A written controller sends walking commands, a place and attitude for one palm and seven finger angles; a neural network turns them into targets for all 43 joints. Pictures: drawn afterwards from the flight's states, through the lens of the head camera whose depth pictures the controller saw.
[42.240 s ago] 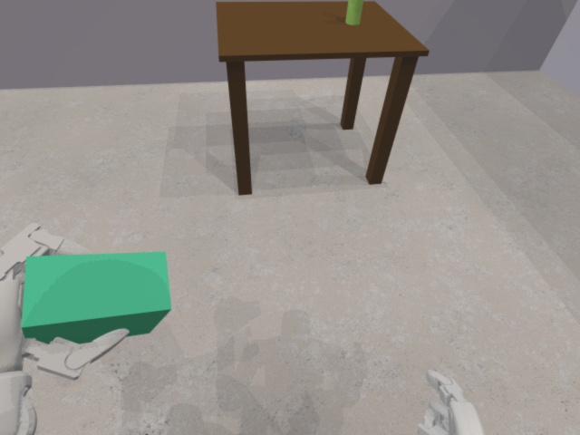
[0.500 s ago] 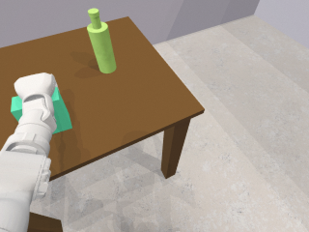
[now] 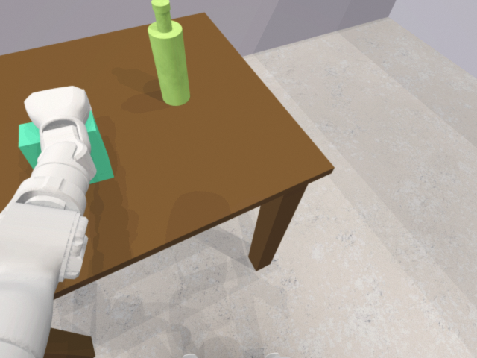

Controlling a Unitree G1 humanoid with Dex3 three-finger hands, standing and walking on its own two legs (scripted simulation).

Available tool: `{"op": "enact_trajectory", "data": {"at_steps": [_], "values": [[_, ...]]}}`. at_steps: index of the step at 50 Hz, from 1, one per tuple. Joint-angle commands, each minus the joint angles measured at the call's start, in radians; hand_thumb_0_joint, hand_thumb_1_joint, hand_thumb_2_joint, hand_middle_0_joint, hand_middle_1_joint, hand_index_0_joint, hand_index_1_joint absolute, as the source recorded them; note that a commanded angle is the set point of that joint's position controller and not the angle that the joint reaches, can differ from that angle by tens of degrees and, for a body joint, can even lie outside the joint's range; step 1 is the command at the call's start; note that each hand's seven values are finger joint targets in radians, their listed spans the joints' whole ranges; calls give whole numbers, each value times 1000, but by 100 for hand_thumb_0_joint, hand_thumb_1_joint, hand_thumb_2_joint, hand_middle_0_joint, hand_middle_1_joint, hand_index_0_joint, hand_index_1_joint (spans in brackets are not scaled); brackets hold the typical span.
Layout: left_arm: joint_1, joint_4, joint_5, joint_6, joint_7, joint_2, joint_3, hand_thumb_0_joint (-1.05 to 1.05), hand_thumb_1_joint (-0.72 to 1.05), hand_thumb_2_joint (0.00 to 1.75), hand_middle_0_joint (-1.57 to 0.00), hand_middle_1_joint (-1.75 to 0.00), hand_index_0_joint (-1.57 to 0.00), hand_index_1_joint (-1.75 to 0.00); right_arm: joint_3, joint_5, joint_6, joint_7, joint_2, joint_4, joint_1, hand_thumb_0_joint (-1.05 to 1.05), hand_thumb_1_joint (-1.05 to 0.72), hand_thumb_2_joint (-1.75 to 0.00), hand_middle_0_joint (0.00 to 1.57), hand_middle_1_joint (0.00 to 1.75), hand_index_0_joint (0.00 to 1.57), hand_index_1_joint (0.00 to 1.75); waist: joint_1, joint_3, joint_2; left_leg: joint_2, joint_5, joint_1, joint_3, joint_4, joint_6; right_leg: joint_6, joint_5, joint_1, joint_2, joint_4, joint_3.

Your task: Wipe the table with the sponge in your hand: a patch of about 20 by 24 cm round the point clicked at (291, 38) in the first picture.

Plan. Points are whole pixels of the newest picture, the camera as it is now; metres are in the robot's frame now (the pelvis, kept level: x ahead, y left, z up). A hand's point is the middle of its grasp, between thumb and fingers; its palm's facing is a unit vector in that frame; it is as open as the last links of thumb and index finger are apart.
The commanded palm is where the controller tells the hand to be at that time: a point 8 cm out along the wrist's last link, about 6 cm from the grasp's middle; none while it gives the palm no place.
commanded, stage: wipe forward along the third lane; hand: left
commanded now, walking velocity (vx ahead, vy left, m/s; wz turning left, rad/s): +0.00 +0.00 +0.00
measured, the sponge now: (74, 160) +0.48 +0.28 +0.01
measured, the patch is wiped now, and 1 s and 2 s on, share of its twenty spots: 0.90 0.95 0.95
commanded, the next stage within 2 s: wipe back along the third lane in 0.02 s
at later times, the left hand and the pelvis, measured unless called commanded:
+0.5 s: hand (72, 134) +0.50 +0.27 +0.07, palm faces -0.07 +0.03 -1.00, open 10.3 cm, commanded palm +0.47 +0.24 +0.10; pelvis +0.01 +0.01 +0.00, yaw -1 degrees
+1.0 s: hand (72, 153) +0.45 +0.25 +0.07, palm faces -0.02 -0.02 -1.00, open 10.4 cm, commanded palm +0.41 +0.23 +0.11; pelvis +0.05 +0.01 +0.02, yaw +1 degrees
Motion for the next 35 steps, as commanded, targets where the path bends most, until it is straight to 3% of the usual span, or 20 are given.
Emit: {"op": "enact_trajectory", "data": {"at_steps": [1, 2, 3, 4, 6, 8, 11, 12, 13, 17, 18, 19, 22, 24, 27, 28, 29, 31, 33, 35], "values": [[-378, -90, 33, 11, 52, 219, 28, 0, 10, 130, -120, -160, -120, -160, -57, -14, -12, -7, -183, -47, 138, 0, -90, -90, 20, 30, 20, 30, -29, -305, 3, 7, 260, 273, -39, -56, 8, -21, 189, 59, 25, -59, -19], [-395, -99, 26, 12, 55, 197, 11, 0, 10, 130, -120, -160, -120, -160, -57, -14, -12, -7, -183, -50, 136, 0, -90, -90, 20, 30, 20, 30, -39, -303, -3, 5, 244, 268, -36, -56, 10, -19, 181, 57, 26, -65, -15], [-408, -97, 28, 10, 56, 222, 32, 0, 10, 130, -120, -160, -120, -160, -58, -15, -12, -7, -184, -46, 138, 0, -90, -90, 20, 30, 20, 30, -34, -312, 2, 9, 263, 277, -46, -56, 7, -23, 187, 53, 24, -56, -20], [-424, -88, 27, 12, 58, 202, 11, 0, 10, 130, -120, -160, -120, -160, -58, -16, -13, -7, -185, -45, 144, 0, -90, -90, 20, 30, 20, 30, -47, -300, 0, 9, 256, 275, -46, -51, 8, -20, 176, 33, 27, -56, -20], [-434, -74, 33, 21, 60, 203, 6, 0, 10, 130, -120, -160, -120, -160, -56, -16, -12, -4, -185, -43, 147, 0, -90, -90, 20, 30, 20, 30, -48, -282, 17, 11, 229, 264, -49, -54, 6, -22, 143, 11, 28, -56, -24], [-416, -83, 28, 22, 54, 152, -13, 0, 10, 130, -120, -160, -120, -160, -61, -19, -14, 3, -180, -45, 147, 0, -90, -90, 20, 30, 20, 30, -36, -298, 46, 18, 256, 306, -61, -60, 0, -29, 139, -4, 31, -50, -33], [-327, -96, 13, 21, 47, 117, -20, 0, 10, 130, -120, -160, -120, -160, -63, -17, -8, 11, -174, -60, 145, 0, -90, -90, 20, 30, 20, 30, -8, -342, 35, 16, 268, 315, -57, -54, -2, -29, 144, 27, 36, -52, -31], [-329, -109, 4, 17, 47, 99, -27, 0, 10, 130, -120, -160, -120, -160, -65, -18, -8, 10, -172, -56, 143, 0, -90, -90, 20, 30, 20, 30, -17, -346, 14, 19, 258, 318, -55, -55, 1, -26, 144, 33, 37, -57, -31], [-319, -113, -6, 13, 45, 102, -15, 0, 10, 130, -120, -160, -120, -160, -67, -16, -8, 11, -171, -58, 140, 0, -90, -90, 20, 30, 20, 30, -8, -349, 22, 19, 270, 321, -57, -57, 1, -28, 155, 44, 35, -56, -31], [-278, -118, -43, 26, 48, 79, -29, 0, 10, 130, -120, -160, -120, -160, -62, -6, -6, 11, -169, -55, 117, 0, -90, -90, 20, 30, 20, 30, -7, -293, -23, 14, 202, 277, -38, -80, 10, -20, 136, 83, 30, -83, -24], [-264, -128, -43, 25, 50, 101, -4, 0, 10, 130, -120, -160, -120, -160, -63, -6, -5, 11, -170, -55, 115, 0, -90, -90, 20, 30, 20, 30, 10, -302, 7, 16, 227, 297, -45, -86, 6, -26, 147, 91, 27, -76, -27], [-242, -129, -47, 29, 47, 67, -31, 0, 10, 130, -120, -160, -120, -160, -62, -4, -4, 13, -166, -58, 109, 0, -90, -90, 20, 30, 20, 30, 11, -302, 14, 14, 238, 309, -43, -87, 5, -25, 149, 91, 30, -76, -26], [-202, -140, -62, 41, 41, 47, -45, 0, 10, 130, -120, -160, -120, -160, -58, 2, 2, 14, -164, -59, 87, 0, -90, -90, 20, 30, 20, 30, 14, -270, -8, 9, 212, 298, -30, -102, 10, -22, 153, 128, 27, -102, -21], [-197, -150, -60, 46, 38, 72, -26, 0, 10, 130, -120, -160, -120, -160, -58, 3, 6, 12, -166, -56, 79, 0, -90, -90, 20, 30, 20, 30, 20, -274, -9, 10, 241, 312, -30, -107, 11, -23, 185, 151, 23, -99, -18], [-129, -169, -73, 50, 23, 23, -53, 0, 10, 130, -120, -160, -120, -160, -56, 5, 11, 14, -161, -69, 58, 0, -90, -90, 20, 30, 20, 30, 30, -270, -35, 4, 267, 318, -18, -114, 14, -23, 238, 200, 20, -112, -16], [-92, -185, -77, 44, 20, 49, -20, 0, 10, 130, -120, -160, -120, -160, -59, 5, 15, 13, -161, -73, 53, 0, -90, -90, 20, 30, 20, 30, 51, -294, -26, 3, 304, 334, -18, -115, 13, -26, 275, 232, 17, -106, -15], [-70, -197, -73, 42, 17, 43, -30, 0, 10, 130, -120, -160, -120, -160, -57, 6, 20, 14, -161, -79, 47, 0, -90, -90, 20, 30, 20, 30, 53, -297, -26, 2, 324, 343, -18, -113, 12, -26, 294, 238, 17, -102, -16], [-6, -237, -81, 42, 7, -26, -68, 0, 10, 130, -120, -160, -120, -160, -60, 6, 30, 16, -154, -91, 28, 0, -90, -90, 20, 30, 20, 30, 58, -296, -38, 1, 375, 369, -14, -109, 11, -26, 346, 257, 16, -106, -18], [21, -299, -94, 39, 0, -42, -68, 0, 10, 130, -120, -160, -120, -160, -62, 9, 36, 16, -151, -106, 4, 0, -90, -90, 20, 30, 20, 30, 70, -310, -34, 2, 425, 397, -12, -115, 13, -29, 393, 289, 12, -110, -16], [76, -325, -94, 53, -1, -59, -77, 0, 10, 130, -120, -160, -120, -160, -63, 10, 50, 17, -153, -107, -14, 0, -90, -90, 20, 30, 20, 30, 72, -281, -43, 2, 467, 413, -11, -113, 11, -28, 428, 292, 12, -112, -17]]}}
